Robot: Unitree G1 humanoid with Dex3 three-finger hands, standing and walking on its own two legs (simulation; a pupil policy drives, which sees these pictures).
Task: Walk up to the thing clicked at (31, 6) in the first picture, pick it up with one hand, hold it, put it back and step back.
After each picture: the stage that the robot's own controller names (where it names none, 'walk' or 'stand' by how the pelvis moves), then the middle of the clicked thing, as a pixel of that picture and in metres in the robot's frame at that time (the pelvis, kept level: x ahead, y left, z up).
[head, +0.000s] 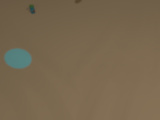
stand; (32, 9) +2.08 +0.72 -0.72
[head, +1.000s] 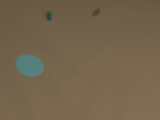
walk; (49, 16) +2.01 +0.38 -0.70
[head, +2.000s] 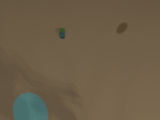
walk; (62, 33) +1.40 +0.20 -0.71
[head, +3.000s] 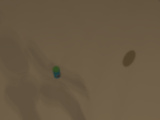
walk; (56, 72) +0.89 +0.23 -0.71
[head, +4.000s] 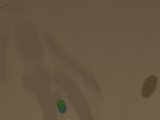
walk; (61, 106) +0.54 +0.21 -0.70
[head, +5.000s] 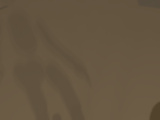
stand; out of the picture +0.34 +0.11 -0.70
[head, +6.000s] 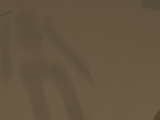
stand; out of the picture +0.31 +0.13 -0.72
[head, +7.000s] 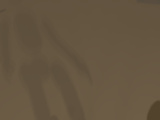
stand; out of the picture +0.33 +0.17 -0.72
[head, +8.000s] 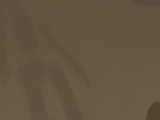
stand; out of the picture +0.32 +0.17 -0.73
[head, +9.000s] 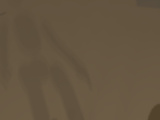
stand; out of the picture +0.32 +0.16 -0.73
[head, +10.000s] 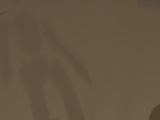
stand; out of the picture +0.32 +0.16 -0.73
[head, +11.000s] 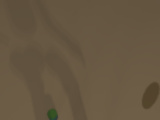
go down; (52, 115) +0.35 +0.15 -0.66
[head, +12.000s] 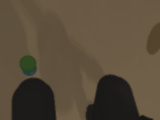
go down; (28, 66) +0.41 +0.19 -0.29
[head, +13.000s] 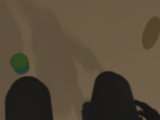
close in; (20, 64) +0.41 +0.20 -0.28
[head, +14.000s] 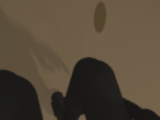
close; out of the picture +0.40 +0.22 -0.22
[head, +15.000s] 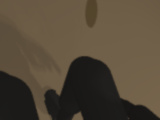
close; out of the picture +0.40 +0.23 -0.22
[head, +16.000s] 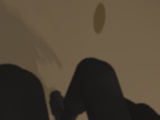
lift; out of the picture +0.35 +0.21 -0.22
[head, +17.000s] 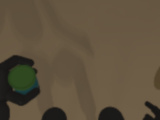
lift; (26, 84) +0.31 +0.18 +0.01
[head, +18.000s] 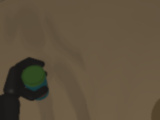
hold; (36, 83) +0.32 +0.16 +0.04
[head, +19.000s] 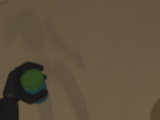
hold; (36, 87) +0.32 +0.17 +0.03
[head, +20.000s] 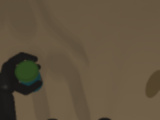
crouch; (30, 77) +0.36 +0.17 -0.03
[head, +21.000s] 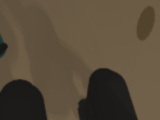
lower; out of the picture +0.45 +0.23 -0.11
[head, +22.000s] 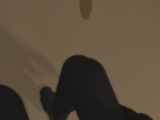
lower; out of the picture +0.43 +0.25 -0.23
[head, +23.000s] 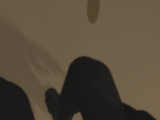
lower; out of the picture +0.42 +0.26 -0.22
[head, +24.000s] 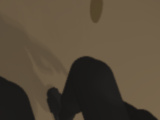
lower; out of the picture +0.42 +0.26 -0.22
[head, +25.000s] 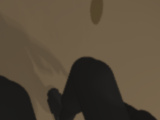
lower; out of the picture +0.42 +0.26 -0.21
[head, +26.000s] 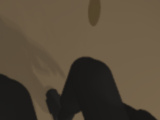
open; out of the picture +0.41 +0.24 -0.23
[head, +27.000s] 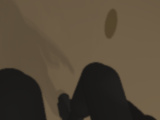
stand; out of the picture +0.41 +0.22 -0.24
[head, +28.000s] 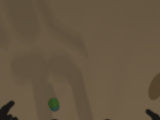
stand; (54, 105) +0.38 +0.15 -0.58
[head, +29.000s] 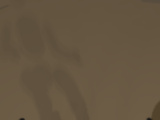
stand; out of the picture +0.36 +0.14 -0.67
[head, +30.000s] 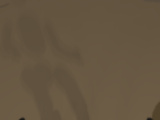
stand; out of the picture +0.36 +0.14 -0.67
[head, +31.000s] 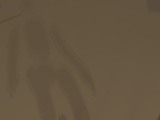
stand; out of the picture +0.38 +0.13 -0.72
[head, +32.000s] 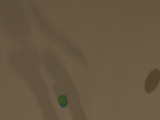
walk; (63, 101) +0.46 +0.12 -0.70
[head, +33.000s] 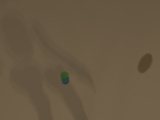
walk; (65, 78) +0.73 +0.15 -0.70
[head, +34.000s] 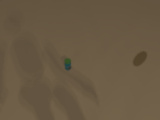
stand; (67, 64) +1.02 +0.17 -0.70
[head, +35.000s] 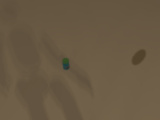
stand; (65, 64) +0.98 +0.15 -0.72
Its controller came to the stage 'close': yes
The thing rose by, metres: 0.73
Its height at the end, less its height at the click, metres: +0.00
